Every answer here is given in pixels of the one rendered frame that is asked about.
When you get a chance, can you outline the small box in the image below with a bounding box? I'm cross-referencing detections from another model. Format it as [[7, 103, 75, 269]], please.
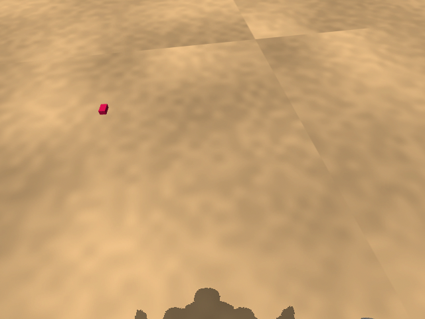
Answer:
[[98, 104, 109, 114]]

